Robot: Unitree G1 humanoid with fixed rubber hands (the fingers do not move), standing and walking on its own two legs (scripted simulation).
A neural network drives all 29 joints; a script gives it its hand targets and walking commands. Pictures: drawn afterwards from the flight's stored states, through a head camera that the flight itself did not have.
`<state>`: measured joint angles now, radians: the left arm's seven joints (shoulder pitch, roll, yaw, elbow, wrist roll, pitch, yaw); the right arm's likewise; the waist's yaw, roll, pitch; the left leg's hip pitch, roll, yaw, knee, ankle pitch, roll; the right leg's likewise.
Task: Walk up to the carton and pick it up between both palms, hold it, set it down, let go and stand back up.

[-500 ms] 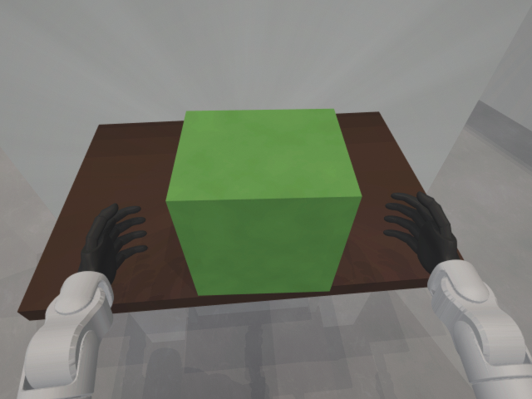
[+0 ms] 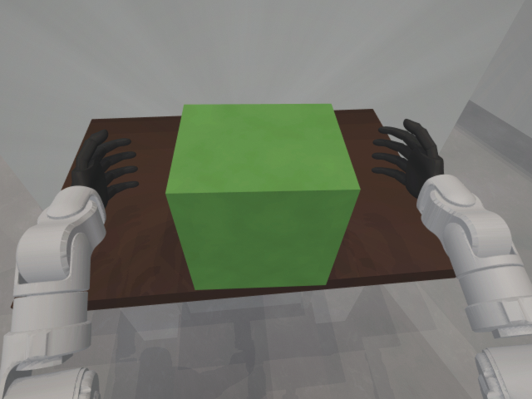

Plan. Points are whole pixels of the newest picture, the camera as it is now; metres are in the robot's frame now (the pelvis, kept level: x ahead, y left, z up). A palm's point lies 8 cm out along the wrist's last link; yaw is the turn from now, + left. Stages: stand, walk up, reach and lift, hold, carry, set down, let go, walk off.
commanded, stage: reach and lift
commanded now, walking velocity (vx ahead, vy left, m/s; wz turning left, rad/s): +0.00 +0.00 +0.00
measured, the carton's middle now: (260, 201) +0.42 +0.02 +0.06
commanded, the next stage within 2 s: none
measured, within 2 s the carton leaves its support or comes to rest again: neither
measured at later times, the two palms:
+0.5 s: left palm (87, 136) +0.41 +0.24 +0.21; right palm (422, 124) +0.43 -0.21 +0.21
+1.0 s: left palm (121, 201) +0.39 +0.23 +0.10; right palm (375, 182) +0.43 -0.17 +0.10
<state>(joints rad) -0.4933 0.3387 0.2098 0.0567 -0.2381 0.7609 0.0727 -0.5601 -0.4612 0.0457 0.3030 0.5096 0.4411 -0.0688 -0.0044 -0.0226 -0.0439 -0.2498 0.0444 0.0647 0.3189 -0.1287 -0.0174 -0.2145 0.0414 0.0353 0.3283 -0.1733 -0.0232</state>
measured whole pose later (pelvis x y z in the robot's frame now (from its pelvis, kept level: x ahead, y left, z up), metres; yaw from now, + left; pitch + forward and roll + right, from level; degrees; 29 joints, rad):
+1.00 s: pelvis +0.00 +0.01 -0.01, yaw +1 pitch +10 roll -1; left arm -0.66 0.24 0.08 0.60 -0.19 0.32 0.09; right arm -0.74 -0.30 -0.04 0.82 0.29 0.13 -0.02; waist 0.04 0.01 -0.10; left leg -0.43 0.04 0.02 0.42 -0.16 -0.01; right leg -0.36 0.04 0.00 0.37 -0.18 -0.02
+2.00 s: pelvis +0.00 +0.00 +0.00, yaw +0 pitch +8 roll -1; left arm -0.72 0.07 0.16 0.78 -0.03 0.14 0.16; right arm -0.82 -0.19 -0.02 0.98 0.26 0.05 -0.13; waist 0.05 -0.01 -0.09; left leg -0.39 0.05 0.03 0.41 -0.16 -0.02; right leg -0.32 0.05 0.02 0.35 -0.17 -0.02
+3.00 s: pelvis +0.01 +0.01 +0.00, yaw +0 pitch +1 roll +0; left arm -0.61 -0.06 0.37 0.64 0.27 0.14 0.03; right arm -0.68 0.00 -0.42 0.88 -0.20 -0.09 0.00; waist 0.03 -0.04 0.00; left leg -0.17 0.02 0.05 0.29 -0.14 -0.01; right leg -0.12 0.02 0.01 0.27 -0.16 -0.01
